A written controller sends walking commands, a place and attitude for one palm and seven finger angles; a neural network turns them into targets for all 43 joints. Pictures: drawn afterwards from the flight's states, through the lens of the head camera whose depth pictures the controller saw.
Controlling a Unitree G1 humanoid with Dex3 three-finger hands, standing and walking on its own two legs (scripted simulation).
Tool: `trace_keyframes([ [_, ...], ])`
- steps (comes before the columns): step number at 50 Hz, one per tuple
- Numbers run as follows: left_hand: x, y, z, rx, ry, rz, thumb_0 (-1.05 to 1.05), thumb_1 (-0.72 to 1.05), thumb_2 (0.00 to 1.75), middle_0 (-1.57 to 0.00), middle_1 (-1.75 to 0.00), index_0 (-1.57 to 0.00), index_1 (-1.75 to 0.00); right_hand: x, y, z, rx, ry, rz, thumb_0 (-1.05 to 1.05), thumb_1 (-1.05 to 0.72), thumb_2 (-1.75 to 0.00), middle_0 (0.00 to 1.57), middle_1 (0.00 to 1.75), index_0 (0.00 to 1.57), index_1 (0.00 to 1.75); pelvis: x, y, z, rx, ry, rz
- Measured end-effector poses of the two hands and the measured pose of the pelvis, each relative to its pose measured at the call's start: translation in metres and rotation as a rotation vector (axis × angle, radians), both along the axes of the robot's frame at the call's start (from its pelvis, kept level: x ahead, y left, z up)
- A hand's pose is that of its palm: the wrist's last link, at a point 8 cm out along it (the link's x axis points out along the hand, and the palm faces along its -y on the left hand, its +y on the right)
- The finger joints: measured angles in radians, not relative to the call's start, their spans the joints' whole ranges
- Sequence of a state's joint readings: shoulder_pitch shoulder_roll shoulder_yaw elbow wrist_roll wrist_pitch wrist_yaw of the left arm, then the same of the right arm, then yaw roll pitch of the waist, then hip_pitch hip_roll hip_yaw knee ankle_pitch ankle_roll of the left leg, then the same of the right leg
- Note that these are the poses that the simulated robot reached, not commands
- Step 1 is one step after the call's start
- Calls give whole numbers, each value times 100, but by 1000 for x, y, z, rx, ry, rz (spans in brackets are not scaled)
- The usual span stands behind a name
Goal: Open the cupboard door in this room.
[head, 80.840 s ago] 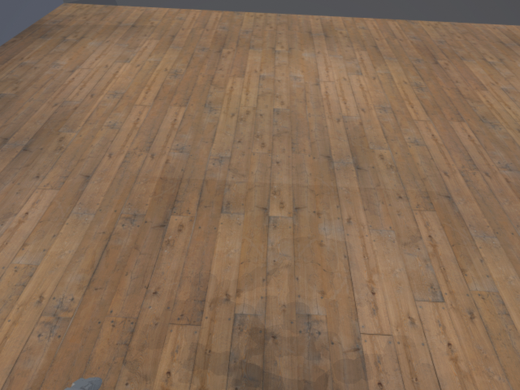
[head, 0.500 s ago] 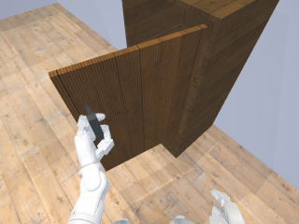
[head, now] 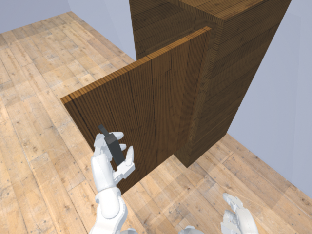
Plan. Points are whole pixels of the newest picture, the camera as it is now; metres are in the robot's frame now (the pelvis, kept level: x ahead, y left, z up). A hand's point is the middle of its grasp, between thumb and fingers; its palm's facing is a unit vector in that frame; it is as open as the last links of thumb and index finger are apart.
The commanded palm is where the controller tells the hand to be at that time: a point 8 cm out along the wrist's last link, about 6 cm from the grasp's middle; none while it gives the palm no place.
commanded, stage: open thumb and fingers to let go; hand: left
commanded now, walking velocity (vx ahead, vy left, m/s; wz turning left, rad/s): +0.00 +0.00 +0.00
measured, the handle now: (112, 146) +0.32 +0.13 +0.05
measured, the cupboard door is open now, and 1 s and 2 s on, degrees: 90 91 91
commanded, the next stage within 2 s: slide the hand sideways off the handle in 0.58 s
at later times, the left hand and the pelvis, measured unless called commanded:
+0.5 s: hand (126, 158) +0.29 +0.09 +0.05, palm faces +0.34 -0.94 -0.01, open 14.6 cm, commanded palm +0.25 +0.14 +0.05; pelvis -0.01 +0.02 +0.00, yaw -1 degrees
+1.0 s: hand (120, 174) +0.25 +0.10 +0.05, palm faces -0.13 -0.99 +0.03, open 16.2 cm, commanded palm +0.23 +0.16 +0.05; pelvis -0.01 +0.04 +0.00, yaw -1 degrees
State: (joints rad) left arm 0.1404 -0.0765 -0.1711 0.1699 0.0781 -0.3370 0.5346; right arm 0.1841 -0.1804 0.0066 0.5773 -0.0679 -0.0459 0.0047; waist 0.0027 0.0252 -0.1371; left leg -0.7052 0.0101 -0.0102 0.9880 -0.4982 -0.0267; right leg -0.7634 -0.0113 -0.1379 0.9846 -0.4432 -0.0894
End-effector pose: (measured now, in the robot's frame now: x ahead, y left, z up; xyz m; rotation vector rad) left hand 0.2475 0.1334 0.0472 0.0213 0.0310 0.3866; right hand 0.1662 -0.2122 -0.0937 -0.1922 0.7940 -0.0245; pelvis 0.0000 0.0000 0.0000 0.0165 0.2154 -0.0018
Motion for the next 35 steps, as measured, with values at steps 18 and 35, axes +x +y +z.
trace_keyframes([
  [18,2,1,4,-11,-23,-27,0,-39,35,-29,-112,-30,-112,-19,3,2,-18,24,-9,1,-91,-90,20,30,20,30,-9,9,1,-6,-11,-4],
  [35,3,6,3,-8,-25,-66,-1,-50,30,-41,-65,-40,-67,-18,24,2,-10,21,7,1,-91,-90,20,30,20,30,-12,24,0,-16,-13,-10],
])
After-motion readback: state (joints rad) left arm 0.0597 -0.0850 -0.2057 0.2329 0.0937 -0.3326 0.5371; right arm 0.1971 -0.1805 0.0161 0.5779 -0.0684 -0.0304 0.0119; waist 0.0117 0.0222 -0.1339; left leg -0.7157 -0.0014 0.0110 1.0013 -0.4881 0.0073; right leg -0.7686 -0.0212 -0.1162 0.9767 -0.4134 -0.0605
